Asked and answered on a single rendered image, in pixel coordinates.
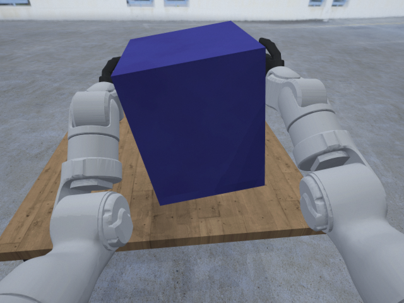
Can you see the left robot hand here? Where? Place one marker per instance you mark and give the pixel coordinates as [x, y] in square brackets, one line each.
[108, 70]

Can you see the robot right forearm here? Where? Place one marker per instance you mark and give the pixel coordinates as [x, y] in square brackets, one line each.
[318, 139]

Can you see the carton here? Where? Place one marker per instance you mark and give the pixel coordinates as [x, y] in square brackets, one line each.
[195, 102]

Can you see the table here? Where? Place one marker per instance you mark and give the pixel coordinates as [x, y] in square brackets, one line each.
[264, 212]

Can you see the left robot upper arm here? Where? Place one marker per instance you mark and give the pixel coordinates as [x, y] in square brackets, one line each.
[86, 230]

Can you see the right robot upper arm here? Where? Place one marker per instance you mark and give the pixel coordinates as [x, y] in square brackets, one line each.
[348, 204]

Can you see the right robot hand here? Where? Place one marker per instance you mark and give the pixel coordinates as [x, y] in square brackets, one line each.
[274, 59]

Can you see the robot left forearm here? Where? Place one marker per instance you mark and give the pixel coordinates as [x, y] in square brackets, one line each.
[93, 142]

